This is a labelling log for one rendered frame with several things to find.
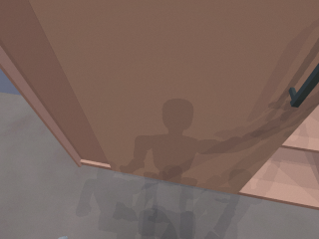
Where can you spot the handle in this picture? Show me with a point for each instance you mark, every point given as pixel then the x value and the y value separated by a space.
pixel 297 98

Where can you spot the wardrobe door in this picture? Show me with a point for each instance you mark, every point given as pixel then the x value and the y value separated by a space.
pixel 25 43
pixel 194 92

